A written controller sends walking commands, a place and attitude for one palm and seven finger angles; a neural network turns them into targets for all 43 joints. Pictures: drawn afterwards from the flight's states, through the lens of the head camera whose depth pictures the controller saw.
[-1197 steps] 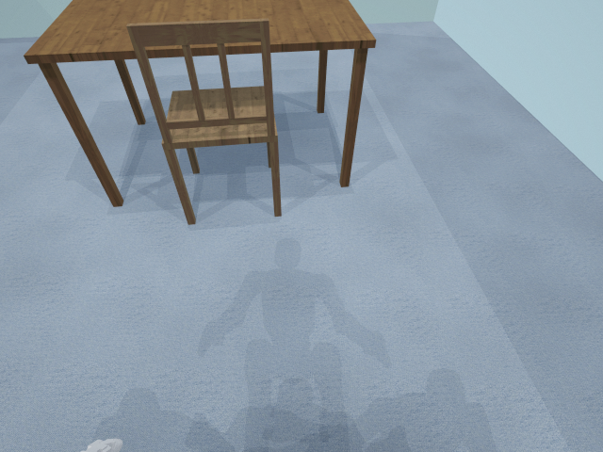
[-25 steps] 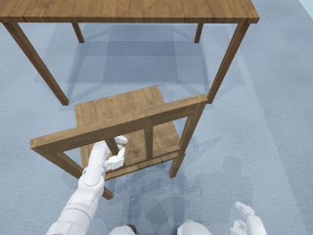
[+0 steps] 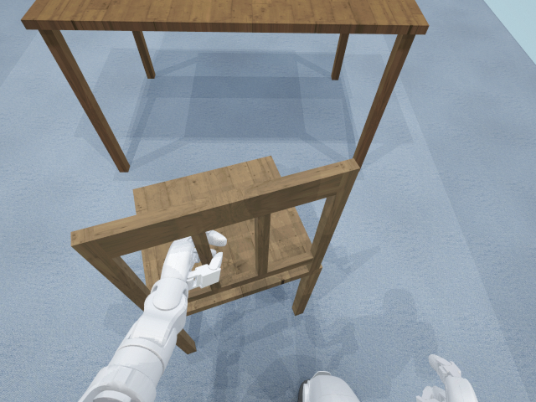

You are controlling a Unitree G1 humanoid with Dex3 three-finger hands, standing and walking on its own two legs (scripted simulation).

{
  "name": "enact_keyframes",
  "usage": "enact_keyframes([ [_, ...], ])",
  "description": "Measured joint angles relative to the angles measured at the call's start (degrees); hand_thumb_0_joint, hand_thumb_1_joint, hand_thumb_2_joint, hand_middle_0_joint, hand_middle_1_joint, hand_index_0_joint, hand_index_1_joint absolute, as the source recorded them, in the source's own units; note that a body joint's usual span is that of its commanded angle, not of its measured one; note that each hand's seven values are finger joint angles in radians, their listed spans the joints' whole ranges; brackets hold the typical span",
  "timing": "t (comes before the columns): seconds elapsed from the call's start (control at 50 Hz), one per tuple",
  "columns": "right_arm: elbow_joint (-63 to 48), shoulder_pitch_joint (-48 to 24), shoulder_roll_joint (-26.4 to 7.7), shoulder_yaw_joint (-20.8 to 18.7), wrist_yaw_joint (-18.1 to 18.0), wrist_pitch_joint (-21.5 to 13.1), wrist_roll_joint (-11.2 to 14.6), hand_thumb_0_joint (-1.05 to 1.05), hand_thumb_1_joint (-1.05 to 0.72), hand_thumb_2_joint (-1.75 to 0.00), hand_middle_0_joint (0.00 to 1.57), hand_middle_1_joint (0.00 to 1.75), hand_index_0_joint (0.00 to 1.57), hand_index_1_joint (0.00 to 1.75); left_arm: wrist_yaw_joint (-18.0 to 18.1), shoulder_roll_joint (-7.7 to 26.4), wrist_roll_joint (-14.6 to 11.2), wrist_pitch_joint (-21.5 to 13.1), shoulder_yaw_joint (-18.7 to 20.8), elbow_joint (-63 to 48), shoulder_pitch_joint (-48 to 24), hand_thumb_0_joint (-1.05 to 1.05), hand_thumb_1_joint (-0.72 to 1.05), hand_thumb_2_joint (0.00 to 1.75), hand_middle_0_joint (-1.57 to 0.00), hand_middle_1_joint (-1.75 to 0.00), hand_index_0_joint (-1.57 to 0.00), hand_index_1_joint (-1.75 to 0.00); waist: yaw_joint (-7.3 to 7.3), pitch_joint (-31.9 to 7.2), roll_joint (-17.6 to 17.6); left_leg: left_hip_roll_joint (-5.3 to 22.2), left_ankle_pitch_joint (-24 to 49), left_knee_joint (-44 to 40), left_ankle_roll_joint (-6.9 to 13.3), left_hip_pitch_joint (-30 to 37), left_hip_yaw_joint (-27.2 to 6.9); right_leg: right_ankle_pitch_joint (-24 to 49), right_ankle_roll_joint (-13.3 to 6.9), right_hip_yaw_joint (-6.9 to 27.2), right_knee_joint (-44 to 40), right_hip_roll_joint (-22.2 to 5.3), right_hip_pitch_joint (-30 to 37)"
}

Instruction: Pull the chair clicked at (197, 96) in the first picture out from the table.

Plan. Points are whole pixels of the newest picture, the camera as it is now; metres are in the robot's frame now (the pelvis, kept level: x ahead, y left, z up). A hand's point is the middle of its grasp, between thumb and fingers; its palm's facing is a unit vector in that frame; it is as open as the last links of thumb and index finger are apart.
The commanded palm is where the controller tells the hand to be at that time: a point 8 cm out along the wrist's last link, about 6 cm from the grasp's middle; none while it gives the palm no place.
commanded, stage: stop walking, hand still on the chair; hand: left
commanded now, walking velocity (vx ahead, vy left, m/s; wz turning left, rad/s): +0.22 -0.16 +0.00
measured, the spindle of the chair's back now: (207, 261) +0.35 +0.11 -0.10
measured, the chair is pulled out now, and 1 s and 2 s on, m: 0.58 0.64 0.64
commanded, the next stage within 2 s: open the thumb and straighten the fingers in 0.84 s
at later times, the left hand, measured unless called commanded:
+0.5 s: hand (206, 302) +0.27 +0.10 -0.06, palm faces -0.06 -0.98 -0.18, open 5.4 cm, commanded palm +0.25 +0.15 -0.05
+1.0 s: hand (205, 301) +0.27 +0.10 -0.06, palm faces -0.08 -0.98 -0.16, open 5.5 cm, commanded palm +0.25 +0.16 -0.03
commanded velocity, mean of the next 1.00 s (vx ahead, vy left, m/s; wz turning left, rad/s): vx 0.05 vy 0.00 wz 0.00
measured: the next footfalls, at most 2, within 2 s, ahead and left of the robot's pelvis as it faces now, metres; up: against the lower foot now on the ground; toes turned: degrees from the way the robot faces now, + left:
right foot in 0.12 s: +0.05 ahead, -0.13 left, +0.00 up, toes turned -4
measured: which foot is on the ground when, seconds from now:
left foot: down 0.00-1.00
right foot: up 0.00-0.10, down 0.12-1.00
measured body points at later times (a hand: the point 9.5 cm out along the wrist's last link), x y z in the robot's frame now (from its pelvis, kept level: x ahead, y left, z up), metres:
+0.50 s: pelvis -0.02 +0.00 +0.01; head +0.00 -0.02 +0.45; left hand +0.26 +0.15 -0.04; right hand +0.07 -0.27 -0.12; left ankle -0.03 +0.14 -0.73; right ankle +0.01 -0.12 -0.73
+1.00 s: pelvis -0.02 +0.00 +0.01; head +0.01 -0.01 +0.45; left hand +0.27 +0.16 -0.04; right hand +0.09 -0.24 -0.12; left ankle -0.03 +0.14 -0.73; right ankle +0.01 -0.12 -0.73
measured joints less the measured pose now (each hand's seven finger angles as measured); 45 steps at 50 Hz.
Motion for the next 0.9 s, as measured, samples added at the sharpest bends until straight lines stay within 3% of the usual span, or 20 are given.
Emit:
enact_keyframes([
  [0.06,-0.94,2.04,1.98,0.44,1.75,-1.51,0.03,0.00,-0.91,-0.90,0.20,0.30,0.19,0.29,-0.61,0.02,0.36,0.86,-0.82,-0.84,0.70,0.01,0.70,0.75,-0.13,-1.17,-0.48,-1.45,0.50,0.35,2.59,2.30,0.75,0.72,-0.07,-0.72,-0.97,-6.11,-1.11,-1.38,2.03,3.32,3.06],
  [0.12,-0.56,4.29,3.81,2.14,3.26,-2.40,0.49,0.00,-0.91,-0.90,0.20,0.30,0.20,0.30,-1.40,0.04,0.09,0.18,-0.92,-0.67,1.77,0.01,0.69,0.75,-0.15,-1.17,-0.48,-1.45,1.90,-0.42,3.35,2.86,0.31,2.64,-0.71,-2.04,-0.92,-0.51,-1.29,-2.00,-8.48,4.29,9.45],
  [0.14,0.13,4.18,4.09,2.69,3.46,-2.50,0.52,0.00,-0.91,-0.90,0.20,0.30,0.20,0.30,-1.48,-0.15,-0.10,-0.31,-0.60,-0.17,1.80,0.01,0.69,0.76,-0.15,-1.17,-0.48,-1.45,2.06,0.00,4.27,3.42,0.06,3.38,-0.92,-2.21,-1.05,3.43,-1.45,-2.15,-10.13,4.85,10.07],
  [0.18,1.71,4.00,4.65,3.39,3.47,-2.44,0.76,0.00,-0.91,-0.90,0.20,0.30,0.20,0.30,-1.43,-0.81,-0.79,-1.35,0.31,1.59,1.85,0.02,0.68,0.76,-0.16,-1.15,-0.49,-1.45,1.60,0.41,5.86,4.01,0.46,3.10,-1.15,-1.93,-1.55,4.69,-1.87,-2.67,-10.62,5.46,10.55],
  [0.34,5.11,5.26,3.65,3.06,1.51,-1.87,0.64,0.00,-0.91,-0.90,0.21,0.30,0.20,0.30,-0.63,-2.26,-1.44,-3.13,2.08,6.78,3.70,0.03,0.67,0.78,-0.18,-1.12,-0.49,-1.45,0.79,-2.97,5.85,2.72,2.65,-0.86,-0.40,0.19,-0.89,3.63,-1.95,-2.13,-10.53,4.37,10.80],
  [0.54,4.77,3.88,0.67,1.06,0.39,-2.23,0.77,0.00,-0.91,-0.90,0.20,0.30,0.20,0.30,-1.29,-1.77,-0.11,-3.99,0.11,7.95,4.16,0.02,0.65,0.79,-0.18,-1.15,-0.49,-1.45,1.27,-4.11,4.40,1.87,2.61,-1.86,-0.40,1.68,0.10,3.44,-1.18,-1.14,-10.65,3.57,11.56],
  [0.9,3.01,2.05,4.21,3.26,0.88,-1.80,0.63,0.00,-0.91,-0.90,0.21,0.30,0.20,0.30,-1.27,-1.89,0.25,-3.18,-0.91,6.49,3.96,0.02,0.65,0.80,-0.17,-1.18,-0.49,-1.45,2.24,-3.87,3.81,1.49,2.75,-2.13,-0.03,1.34,0.66,3.72,-0.78,-0.55,-10.76,3.25,10.95],
])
